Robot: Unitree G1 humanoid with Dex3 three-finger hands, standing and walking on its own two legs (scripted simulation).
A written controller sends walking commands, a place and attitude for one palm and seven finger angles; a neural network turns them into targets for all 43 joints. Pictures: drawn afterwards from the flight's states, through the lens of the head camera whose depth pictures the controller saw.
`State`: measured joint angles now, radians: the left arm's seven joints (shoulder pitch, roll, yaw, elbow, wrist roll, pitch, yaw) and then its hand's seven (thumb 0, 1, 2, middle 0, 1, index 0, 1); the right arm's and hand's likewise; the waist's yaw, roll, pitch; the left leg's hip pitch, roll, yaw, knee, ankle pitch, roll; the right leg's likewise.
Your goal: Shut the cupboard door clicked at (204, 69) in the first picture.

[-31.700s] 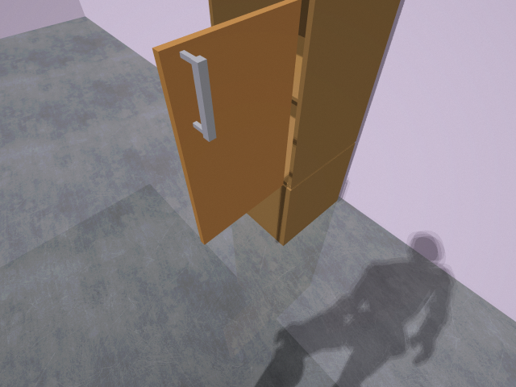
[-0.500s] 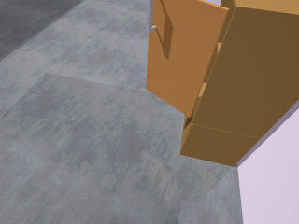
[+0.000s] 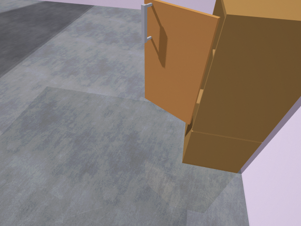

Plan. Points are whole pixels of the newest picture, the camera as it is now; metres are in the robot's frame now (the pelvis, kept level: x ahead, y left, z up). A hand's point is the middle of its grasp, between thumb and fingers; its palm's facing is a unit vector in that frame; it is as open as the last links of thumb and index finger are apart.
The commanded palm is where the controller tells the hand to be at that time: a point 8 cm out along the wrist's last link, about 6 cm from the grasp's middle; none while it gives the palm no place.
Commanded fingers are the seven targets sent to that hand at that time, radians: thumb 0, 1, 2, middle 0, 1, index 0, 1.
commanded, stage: let the arm hang, fingers relaxed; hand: left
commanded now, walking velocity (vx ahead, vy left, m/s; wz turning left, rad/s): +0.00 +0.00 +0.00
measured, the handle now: (147, 23) +0.91 +0.07 +0.15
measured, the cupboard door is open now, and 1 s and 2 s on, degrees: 61 61 61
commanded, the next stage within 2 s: look to check the result in 0.10 s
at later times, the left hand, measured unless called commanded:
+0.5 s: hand out of the picture +0.04 +0.21 -0.17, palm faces +0.02 -0.96 -0.27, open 7.4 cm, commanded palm none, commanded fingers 0.00 0.90 0.90 -0.20 -0.30 -0.20 -0.30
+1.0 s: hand out of the picture +0.08 +0.22 -0.16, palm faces +0.05 -0.95 -0.29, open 7.4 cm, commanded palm none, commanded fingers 0.00 0.90 0.90 -0.20 -0.30 -0.20 -0.30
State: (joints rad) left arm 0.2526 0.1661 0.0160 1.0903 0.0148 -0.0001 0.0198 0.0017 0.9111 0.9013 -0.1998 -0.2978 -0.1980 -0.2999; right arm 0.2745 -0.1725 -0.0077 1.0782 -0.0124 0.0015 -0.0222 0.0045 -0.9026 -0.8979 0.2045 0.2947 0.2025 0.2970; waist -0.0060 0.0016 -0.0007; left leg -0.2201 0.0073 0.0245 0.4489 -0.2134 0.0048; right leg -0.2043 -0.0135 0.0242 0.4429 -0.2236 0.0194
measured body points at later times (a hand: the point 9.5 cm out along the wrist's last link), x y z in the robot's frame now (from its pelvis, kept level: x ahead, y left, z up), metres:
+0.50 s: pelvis +0.02 +0.00 +0.00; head +0.02 +0.00 +0.45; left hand +0.04 +0.26 -0.15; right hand +0.05 -0.27 -0.15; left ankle +0.02 +0.12 -0.74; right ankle +0.01 -0.13 -0.74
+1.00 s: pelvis +0.02 -0.01 +0.00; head +0.03 -0.01 +0.45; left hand +0.08 +0.27 -0.14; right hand +0.09 -0.28 -0.14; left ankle +0.02 +0.12 -0.74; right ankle +0.01 -0.13 -0.74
